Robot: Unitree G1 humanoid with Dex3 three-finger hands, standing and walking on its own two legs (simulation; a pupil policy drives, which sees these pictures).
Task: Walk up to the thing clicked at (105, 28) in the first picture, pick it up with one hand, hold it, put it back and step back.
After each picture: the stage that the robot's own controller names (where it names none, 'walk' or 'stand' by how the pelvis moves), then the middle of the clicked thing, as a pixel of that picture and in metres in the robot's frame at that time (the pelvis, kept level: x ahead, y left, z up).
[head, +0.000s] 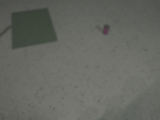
stand; (106, 29) +1.60 -0.29 -0.72
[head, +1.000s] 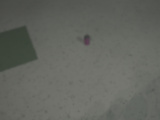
walk; (86, 40) +1.48 +0.05 -0.69
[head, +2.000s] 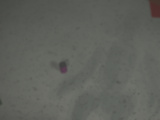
walk; (63, 67) +0.92 +0.25 -0.71
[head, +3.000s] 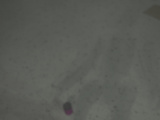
walk; (68, 108) +0.56 +0.19 -0.71
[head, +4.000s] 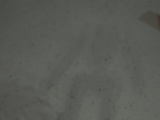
stand; out of the picture +0.35 +0.17 -0.70
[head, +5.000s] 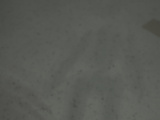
stand; out of the picture +0.32 +0.15 -0.72
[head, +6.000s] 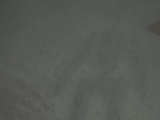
stand; out of the picture +0.33 +0.15 -0.72
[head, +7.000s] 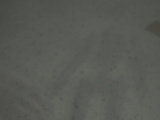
stand; out of the picture +0.33 +0.16 -0.72
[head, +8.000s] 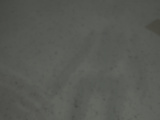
stand; out of the picture +0.32 +0.16 -0.72
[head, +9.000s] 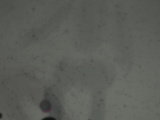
go down; (45, 106) +0.35 +0.18 -0.59
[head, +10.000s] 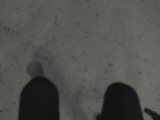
go down; (35, 71) +0.38 +0.22 -0.30
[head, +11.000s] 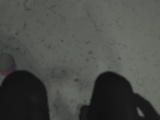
close in; (6, 65) +0.38 +0.24 -0.25
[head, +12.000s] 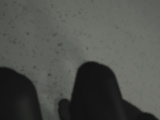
close; out of the picture +0.37 +0.26 -0.21
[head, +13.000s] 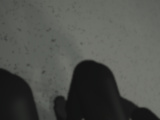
close; out of the picture +0.37 +0.27 -0.21
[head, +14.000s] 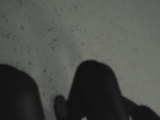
lift; out of the picture +0.34 +0.26 -0.22
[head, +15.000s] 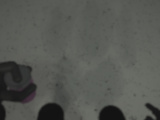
lift; (22, 85) +0.31 +0.20 +0.00
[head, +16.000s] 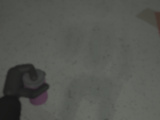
hold; (36, 87) +0.32 +0.17 +0.01
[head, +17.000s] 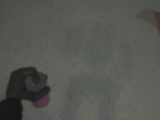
hold; (38, 90) +0.32 +0.16 +0.00
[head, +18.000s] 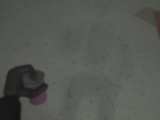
crouch; (35, 87) +0.33 +0.17 +0.00
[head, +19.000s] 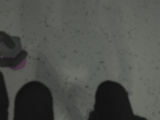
lower; (13, 54) +0.42 +0.22 -0.10
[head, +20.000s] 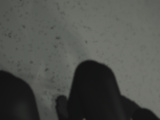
lower; out of the picture +0.40 +0.30 -0.21
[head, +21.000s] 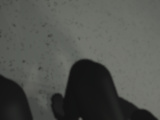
lower; out of the picture +0.40 +0.30 -0.22
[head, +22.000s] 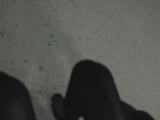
lower; out of the picture +0.39 +0.29 -0.22
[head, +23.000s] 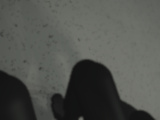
lower; out of the picture +0.39 +0.29 -0.22
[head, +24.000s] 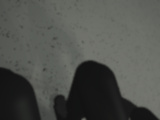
open; out of the picture +0.38 +0.28 -0.22
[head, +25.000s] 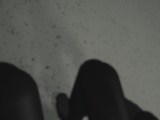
stand; out of the picture +0.38 +0.27 -0.22
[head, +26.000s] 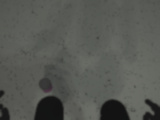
walk; (46, 85) +0.40 +0.21 -0.47
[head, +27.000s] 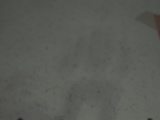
stand; out of the picture +0.34 +0.17 -0.66
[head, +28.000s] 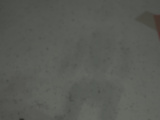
stand; out of the picture +0.35 +0.18 -0.67
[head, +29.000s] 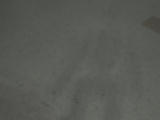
stand; out of the picture +0.36 +0.17 -0.72
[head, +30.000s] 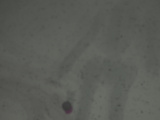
walk; (67, 107) +0.41 +0.19 -0.70
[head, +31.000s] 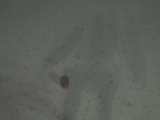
walk; (64, 82) +0.61 +0.13 -0.69
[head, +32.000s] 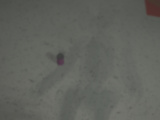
walk; (60, 59) +0.93 +0.18 -0.70
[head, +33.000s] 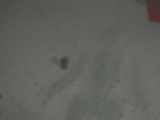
stand; (64, 63) +0.97 +0.17 -0.71
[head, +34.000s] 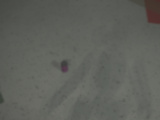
stand; (64, 66) +0.99 +0.19 -0.72
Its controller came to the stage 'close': yes
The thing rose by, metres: 0.70
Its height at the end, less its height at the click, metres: +0.00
